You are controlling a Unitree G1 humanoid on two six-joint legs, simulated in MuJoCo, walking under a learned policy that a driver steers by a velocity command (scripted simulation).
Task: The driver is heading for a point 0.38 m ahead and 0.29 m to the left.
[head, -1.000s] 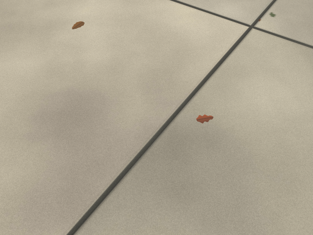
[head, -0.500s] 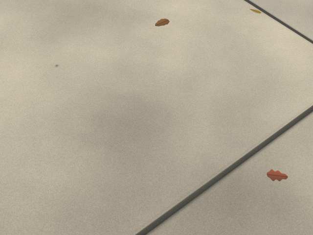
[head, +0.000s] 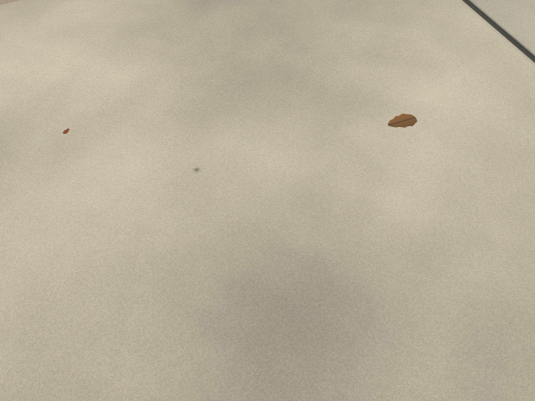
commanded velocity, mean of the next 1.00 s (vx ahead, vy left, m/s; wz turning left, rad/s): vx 0.34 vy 0.00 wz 0.34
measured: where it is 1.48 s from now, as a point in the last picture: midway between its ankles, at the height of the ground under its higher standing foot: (231, 399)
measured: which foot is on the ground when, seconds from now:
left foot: up 0.00-0.32, down 0.34-0.84, up 0.86-1.00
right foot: down 0.00-0.36, up 0.38-0.78, down 0.80-1.00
